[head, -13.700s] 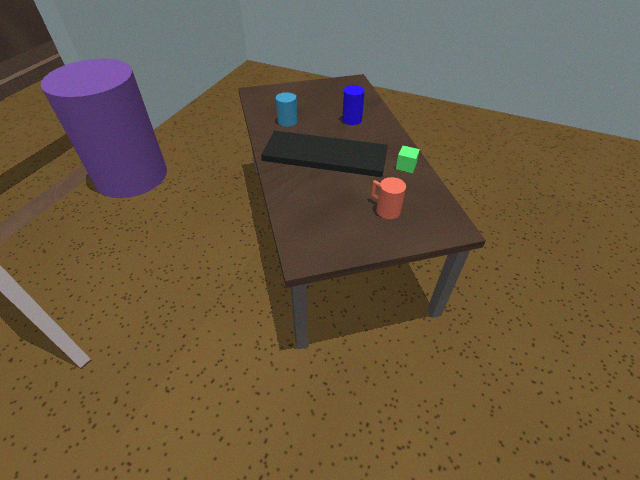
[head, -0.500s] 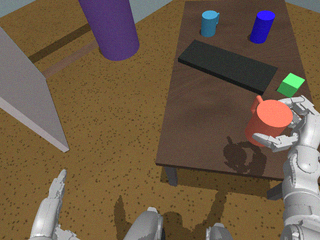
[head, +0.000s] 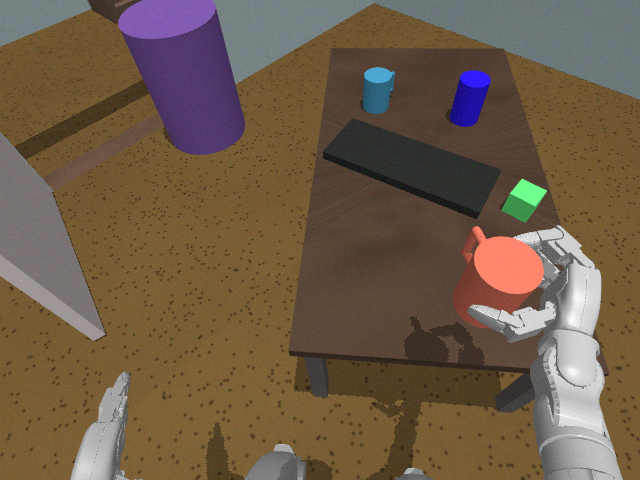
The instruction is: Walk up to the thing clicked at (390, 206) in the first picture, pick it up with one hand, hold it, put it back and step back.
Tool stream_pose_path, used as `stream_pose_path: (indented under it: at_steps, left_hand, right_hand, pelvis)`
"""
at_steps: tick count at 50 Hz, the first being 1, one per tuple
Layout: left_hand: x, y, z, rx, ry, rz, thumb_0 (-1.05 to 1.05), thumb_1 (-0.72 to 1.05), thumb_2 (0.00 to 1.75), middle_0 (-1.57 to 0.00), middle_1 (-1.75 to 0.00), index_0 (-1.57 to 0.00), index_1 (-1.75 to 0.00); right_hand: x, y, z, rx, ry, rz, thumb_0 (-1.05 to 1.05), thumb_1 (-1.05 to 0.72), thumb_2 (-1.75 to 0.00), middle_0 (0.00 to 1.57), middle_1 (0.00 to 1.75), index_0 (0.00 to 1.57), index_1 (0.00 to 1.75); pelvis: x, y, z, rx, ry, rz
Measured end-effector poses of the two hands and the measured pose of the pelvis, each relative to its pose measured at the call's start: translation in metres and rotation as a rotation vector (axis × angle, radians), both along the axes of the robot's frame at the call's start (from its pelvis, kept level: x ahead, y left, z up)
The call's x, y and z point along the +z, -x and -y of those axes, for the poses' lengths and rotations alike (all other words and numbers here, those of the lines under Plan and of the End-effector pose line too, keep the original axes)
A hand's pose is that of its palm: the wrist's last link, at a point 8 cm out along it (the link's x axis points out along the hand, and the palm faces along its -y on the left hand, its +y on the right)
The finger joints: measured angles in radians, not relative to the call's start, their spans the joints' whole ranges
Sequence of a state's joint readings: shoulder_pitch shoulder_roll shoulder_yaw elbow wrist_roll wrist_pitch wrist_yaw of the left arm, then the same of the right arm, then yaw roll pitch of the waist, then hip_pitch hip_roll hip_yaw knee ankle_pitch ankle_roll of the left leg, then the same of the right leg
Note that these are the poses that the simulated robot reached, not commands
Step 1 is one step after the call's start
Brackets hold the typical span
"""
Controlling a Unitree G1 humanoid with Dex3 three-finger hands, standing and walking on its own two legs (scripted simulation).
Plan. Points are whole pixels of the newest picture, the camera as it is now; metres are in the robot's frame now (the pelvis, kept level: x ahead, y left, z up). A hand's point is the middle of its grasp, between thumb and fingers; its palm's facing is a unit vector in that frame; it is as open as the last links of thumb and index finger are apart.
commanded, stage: lift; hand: right
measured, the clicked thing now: (487, 272) +0.39 -0.16 +0.03
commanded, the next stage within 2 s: hold in 0.44 s
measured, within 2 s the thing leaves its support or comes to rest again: neither
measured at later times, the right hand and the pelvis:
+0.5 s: hand (525, 282) +0.36 -0.19 +0.07, palm faces +0.25 +0.97 +0.00, open 11.0 cm; pelvis +0.01 +0.00 +0.02, yaw +0 degrees
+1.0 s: hand (519, 277) +0.35 -0.17 +0.09, palm faces +0.24 +0.97 +0.00, open 11.0 cm; pelvis +0.00 +0.00 +0.03, yaw +0 degrees
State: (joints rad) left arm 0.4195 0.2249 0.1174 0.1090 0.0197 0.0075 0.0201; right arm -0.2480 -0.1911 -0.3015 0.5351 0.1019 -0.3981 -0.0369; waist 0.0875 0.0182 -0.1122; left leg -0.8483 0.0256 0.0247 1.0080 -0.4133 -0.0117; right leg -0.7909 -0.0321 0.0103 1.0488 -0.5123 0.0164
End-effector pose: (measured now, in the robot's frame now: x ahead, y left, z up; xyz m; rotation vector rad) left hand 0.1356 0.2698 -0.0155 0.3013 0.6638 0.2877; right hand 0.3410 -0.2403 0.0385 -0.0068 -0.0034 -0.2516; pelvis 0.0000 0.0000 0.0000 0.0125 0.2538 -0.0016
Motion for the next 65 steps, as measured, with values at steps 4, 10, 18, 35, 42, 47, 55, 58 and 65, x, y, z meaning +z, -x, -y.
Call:
stream_pose_path:
  at_steps: [4, 10, 18, 35, 42, 47, 55, 58, 65]
  left_hand:
    - [0.001, -0.003, 0.004, -0.004, 0.017, 0.004, -0.01, -0.54, 0.05, -0.05, -0.04, -0.04, -0.05]
    - [0.001, -0.005, 0.007, 0.0, 0.034, -0.002, -0.01, -0.54, 0.05, -0.05, -0.04, -0.04, -0.05]
    - [0.004, -0.008, 0.012, -0.009, 0.049, 0.003, -0.01, -0.54, 0.05, -0.05, -0.04, -0.04, -0.05]
    - [0.002, -0.004, 0.01, 0.014, 0.068, -0.019, -0.01, -0.53, 0.05, -0.05, -0.05, -0.04, -0.05]
    - [0.001, -0.004, 0.011, 0.02, 0.081, -0.024, -0.01, -0.53, 0.05, -0.05, -0.05, -0.04, -0.05]
    - [0.002, -0.005, 0.011, 0.018, 0.079, -0.017, -0.01, -0.52, 0.04, -0.05, -0.05, -0.04, -0.05]
    - [0.004, -0.005, 0.011, 0.022, 0.083, -0.017, -0.01, -0.52, 0.04, -0.05, -0.05, -0.05, -0.05]
    - [0.004, -0.005, 0.01, 0.022, 0.08, -0.018, -0.01, -0.52, 0.04, -0.05, -0.05, -0.05, -0.05]
    - [0.004, -0.007, 0.013, 0.018, 0.086, -0.024, -0.01, -0.52, 0.04, -0.05, -0.06, -0.05, -0.05]
  right_hand:
    - [0.005, 0.003, -0.003, 0.003, 0.0, -0.001, -0.02, 0.61, -0.81, 0.78, 1.23, 0.79, 1.23]
    - [0.013, 0.007, -0.003, 0.0, 0.003, 0.002, -0.02, 0.61, -0.81, 0.78, 1.23, 0.79, 1.23]
    - [0.02, 0.012, -0.005, 0.003, 0.001, 0.004, -0.01, 0.61, -0.82, 0.77, 1.24, 0.78, 1.24]
    - [0.036, 0.024, -0.009, 0.003, 0.002, 0.012, -0.01, 0.61, -0.82, 0.77, 1.24, 0.78, 1.24]
    - [0.043, 0.028, -0.013, 0.005, 0.002, 0.017, -0.01, 0.61, -0.82, 0.77, 1.24, 0.78, 1.24]
    - [0.046, 0.026, -0.016, 0.008, -0.002, 0.019, -0.01, 0.61, -0.82, 0.77, 1.24, 0.78, 1.23]
    - [0.046, 0.021, -0.02, 0.012, -0.002, 0.005, -0.01, 0.61, -0.82, 0.77, 1.23, 0.78, 1.23]
    - [0.046, 0.019, -0.02, 0.008, -0.004, 0.006, -0.01, 0.61, -0.82, 0.77, 1.23, 0.78, 1.23]
    - [0.047, 0.02, -0.017, 0.007, -0.001, 0.01, -0.01, 0.61, -0.82, 0.77, 1.23, 0.78, 1.22]
  pelvis:
    - [0.004, -0.002, 0.0, 0.0, 0.001, 0.013]
    - [0.008, -0.005, 0.001, -0.001, 0.003, 0.028]
    - [0.013, -0.005, 0.001, -0.001, 0.005, 0.051]
    - [0.021, -0.003, 0.003, -0.001, 0.007, 0.087]
    - [0.024, -0.002, 0.002, -0.001, 0.008, 0.102]
    - [0.027, -0.002, 0.001, -0.003, 0.009, 0.109]
    - [0.029, -0.003, 0.0, 0.0, 0.01, 0.113]
    - [0.029, -0.003, 0.0, 0.001, 0.01, 0.113]
    - [0.031, -0.007, 0.001, 0.003, 0.01, 0.115]
